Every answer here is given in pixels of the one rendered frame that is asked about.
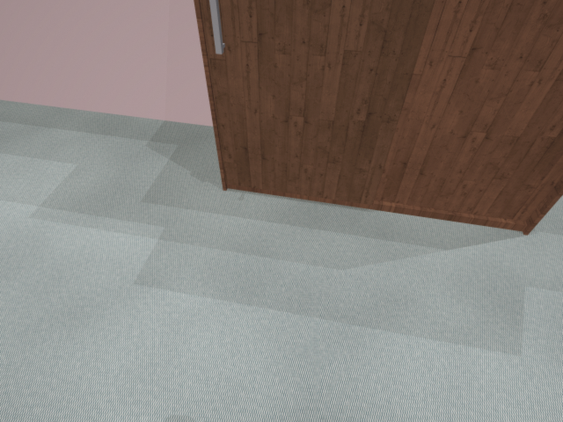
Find wardrobe door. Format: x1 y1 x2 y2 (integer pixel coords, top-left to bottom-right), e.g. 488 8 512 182
375 0 563 222
200 0 435 206

